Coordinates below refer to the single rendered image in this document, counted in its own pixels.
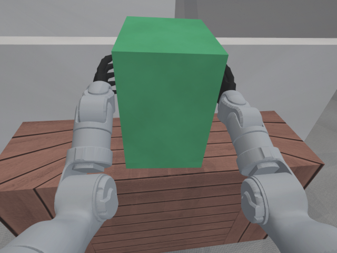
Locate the carton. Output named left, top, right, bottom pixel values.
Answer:
left=111, top=16, right=229, bottom=169

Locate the pedestal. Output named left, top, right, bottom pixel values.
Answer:
left=0, top=111, right=325, bottom=253

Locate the robot left upper arm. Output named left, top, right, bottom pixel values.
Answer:
left=0, top=173, right=118, bottom=253

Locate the left robot hand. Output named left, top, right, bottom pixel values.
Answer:
left=93, top=55, right=117, bottom=94

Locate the right robot hand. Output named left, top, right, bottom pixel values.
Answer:
left=217, top=65, right=236, bottom=104

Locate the robot left forearm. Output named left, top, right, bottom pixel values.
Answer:
left=54, top=81, right=115, bottom=213

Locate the robot right upper arm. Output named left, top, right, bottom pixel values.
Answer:
left=241, top=172, right=337, bottom=253

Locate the robot right forearm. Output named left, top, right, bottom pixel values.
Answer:
left=217, top=90, right=308, bottom=205

